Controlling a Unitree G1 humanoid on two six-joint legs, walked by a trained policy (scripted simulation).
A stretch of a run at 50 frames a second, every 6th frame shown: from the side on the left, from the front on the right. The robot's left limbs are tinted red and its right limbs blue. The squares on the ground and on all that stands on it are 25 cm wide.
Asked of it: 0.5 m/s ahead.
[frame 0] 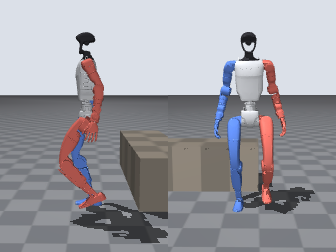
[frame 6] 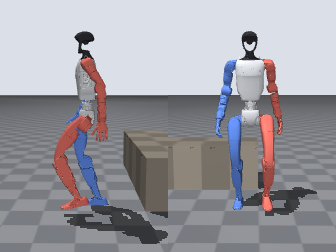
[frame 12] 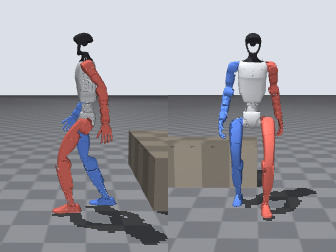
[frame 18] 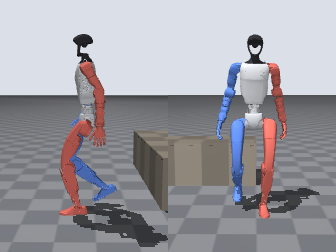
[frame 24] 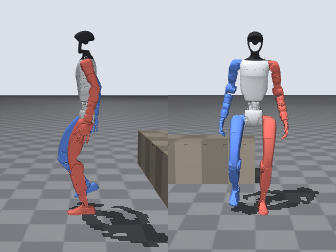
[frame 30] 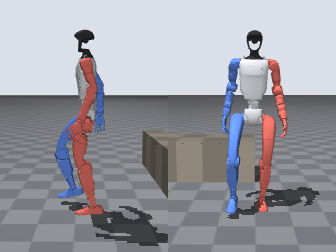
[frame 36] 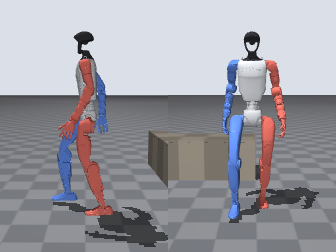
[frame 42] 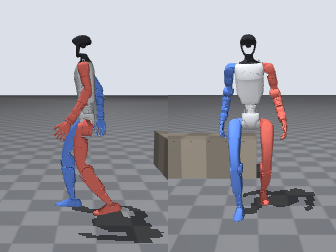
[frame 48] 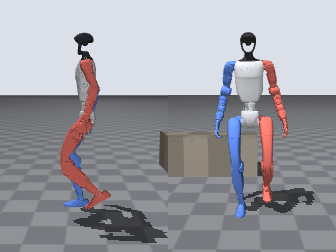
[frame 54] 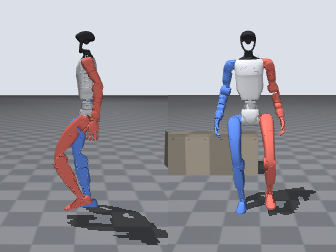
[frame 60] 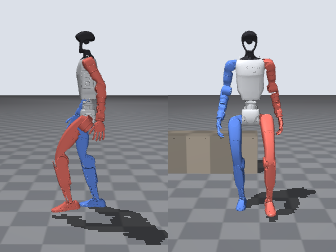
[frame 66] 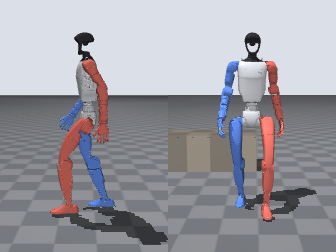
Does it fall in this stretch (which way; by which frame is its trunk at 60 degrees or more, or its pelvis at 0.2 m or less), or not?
no
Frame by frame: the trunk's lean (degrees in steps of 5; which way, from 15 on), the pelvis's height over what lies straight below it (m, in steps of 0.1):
0: 0, 0.8
6: 0, 0.8
12: 5, 0.8
18: 5, 0.8
24: 5, 0.8
30: 5, 0.8
36: 5, 0.8
42: 5, 0.8
48: 5, 0.8
54: 5, 0.8
60: 5, 0.8
66: 5, 0.8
